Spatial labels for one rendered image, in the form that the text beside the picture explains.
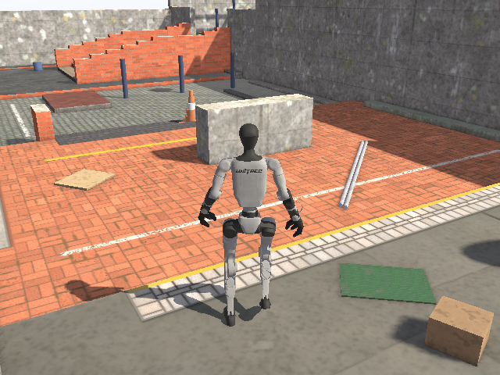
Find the left robot upper arm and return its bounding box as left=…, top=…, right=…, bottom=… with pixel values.
left=209, top=158, right=233, bottom=200

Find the right robot forearm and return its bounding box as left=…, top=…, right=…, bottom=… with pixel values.
left=283, top=188, right=300, bottom=221

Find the left robot hand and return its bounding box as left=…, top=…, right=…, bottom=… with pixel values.
left=198, top=211, right=216, bottom=227

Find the right robot upper arm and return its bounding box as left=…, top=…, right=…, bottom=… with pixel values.
left=266, top=157, right=290, bottom=201

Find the right robot hand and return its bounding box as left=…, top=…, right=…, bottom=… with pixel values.
left=285, top=217, right=304, bottom=237

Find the humanoid robot head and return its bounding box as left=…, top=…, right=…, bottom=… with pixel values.
left=236, top=123, right=262, bottom=162

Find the left robot forearm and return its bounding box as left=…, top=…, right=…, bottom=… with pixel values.
left=200, top=187, right=216, bottom=214

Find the robot left thigh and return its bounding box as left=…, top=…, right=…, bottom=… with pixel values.
left=223, top=218, right=239, bottom=276

